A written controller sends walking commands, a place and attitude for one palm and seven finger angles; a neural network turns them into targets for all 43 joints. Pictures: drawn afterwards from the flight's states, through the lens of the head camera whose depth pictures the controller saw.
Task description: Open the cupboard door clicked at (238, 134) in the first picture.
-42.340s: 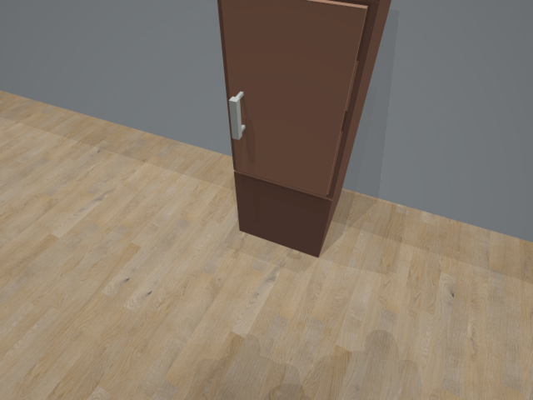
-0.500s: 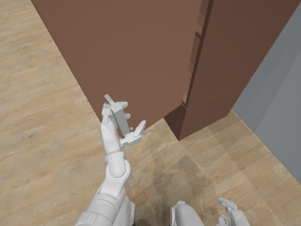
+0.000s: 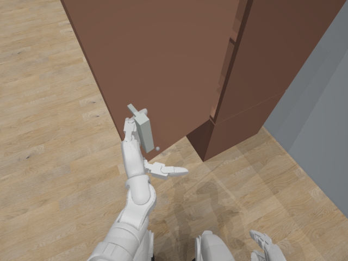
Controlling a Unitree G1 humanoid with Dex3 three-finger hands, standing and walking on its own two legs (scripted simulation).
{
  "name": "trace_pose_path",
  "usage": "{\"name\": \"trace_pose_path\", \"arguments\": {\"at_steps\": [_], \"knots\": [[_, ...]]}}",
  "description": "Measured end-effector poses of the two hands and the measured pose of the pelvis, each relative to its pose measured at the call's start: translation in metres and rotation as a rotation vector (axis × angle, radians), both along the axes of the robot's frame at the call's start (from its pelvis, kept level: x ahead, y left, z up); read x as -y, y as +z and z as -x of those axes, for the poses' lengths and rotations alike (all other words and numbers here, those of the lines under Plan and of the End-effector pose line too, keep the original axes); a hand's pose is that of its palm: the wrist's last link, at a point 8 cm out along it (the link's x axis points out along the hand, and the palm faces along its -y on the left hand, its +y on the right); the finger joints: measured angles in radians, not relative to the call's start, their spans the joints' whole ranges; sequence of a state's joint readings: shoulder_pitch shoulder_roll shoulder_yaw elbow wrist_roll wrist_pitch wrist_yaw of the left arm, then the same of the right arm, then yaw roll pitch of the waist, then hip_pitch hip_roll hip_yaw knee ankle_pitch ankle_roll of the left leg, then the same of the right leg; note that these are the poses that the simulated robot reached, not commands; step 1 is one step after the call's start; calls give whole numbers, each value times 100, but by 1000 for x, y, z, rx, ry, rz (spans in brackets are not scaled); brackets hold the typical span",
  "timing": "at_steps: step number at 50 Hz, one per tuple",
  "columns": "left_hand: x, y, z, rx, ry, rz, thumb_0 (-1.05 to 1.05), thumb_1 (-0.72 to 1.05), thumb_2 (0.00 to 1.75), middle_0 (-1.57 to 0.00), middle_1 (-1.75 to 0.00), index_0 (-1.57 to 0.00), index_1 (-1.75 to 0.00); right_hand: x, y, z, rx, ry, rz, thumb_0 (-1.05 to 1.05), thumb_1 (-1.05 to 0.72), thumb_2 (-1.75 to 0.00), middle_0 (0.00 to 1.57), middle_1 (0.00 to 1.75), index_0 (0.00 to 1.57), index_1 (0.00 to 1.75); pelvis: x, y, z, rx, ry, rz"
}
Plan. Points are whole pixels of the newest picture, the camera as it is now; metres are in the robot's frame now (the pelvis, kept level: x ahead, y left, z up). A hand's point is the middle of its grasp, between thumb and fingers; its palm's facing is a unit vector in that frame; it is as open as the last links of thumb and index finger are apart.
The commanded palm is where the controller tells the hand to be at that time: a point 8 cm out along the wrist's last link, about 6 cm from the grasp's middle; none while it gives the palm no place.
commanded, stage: slide the hand sideways off the handle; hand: left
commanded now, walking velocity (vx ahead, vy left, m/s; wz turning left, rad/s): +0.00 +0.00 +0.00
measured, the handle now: (140, 128) +0.41 +0.09 +0.03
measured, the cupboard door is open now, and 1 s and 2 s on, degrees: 100 100 100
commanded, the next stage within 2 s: draw the hand back to the body in 1.28 s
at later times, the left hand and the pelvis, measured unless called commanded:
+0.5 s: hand (149, 160) +0.33 +0.06 +0.03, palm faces -0.17 -0.98 +0.04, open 16.3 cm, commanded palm +0.30 +0.12 +0.02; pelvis +0.00 +0.02 +0.00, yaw -1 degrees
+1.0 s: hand (133, 185) +0.28 +0.09 +0.02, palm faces -0.15 -0.99 -0.02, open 16.4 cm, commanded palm +0.26 +0.16 +0.02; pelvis +0.01 +0.00 -0.01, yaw +0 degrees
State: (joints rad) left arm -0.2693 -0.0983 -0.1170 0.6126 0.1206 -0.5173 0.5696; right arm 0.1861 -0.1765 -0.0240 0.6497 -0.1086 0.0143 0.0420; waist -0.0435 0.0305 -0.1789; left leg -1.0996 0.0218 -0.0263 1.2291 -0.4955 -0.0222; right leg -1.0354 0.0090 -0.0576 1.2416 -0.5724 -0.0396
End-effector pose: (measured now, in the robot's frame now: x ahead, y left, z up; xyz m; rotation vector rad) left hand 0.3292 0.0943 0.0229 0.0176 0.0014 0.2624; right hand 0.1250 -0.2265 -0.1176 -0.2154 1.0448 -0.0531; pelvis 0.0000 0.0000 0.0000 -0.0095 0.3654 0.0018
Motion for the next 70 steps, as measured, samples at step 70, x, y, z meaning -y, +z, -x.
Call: {"name": "trace_pose_path", "arguments": {"at_steps": [70], "knots": [[-90, 2, 93, -36, -417, -16, -1, -50, 30, -15, -30, -15, -30, 13, 11, -44, 235, -13, 29, 2, -90, -90, 20, 30, 20, 30, 4, -20, 2, 25, 4, 9]]}}
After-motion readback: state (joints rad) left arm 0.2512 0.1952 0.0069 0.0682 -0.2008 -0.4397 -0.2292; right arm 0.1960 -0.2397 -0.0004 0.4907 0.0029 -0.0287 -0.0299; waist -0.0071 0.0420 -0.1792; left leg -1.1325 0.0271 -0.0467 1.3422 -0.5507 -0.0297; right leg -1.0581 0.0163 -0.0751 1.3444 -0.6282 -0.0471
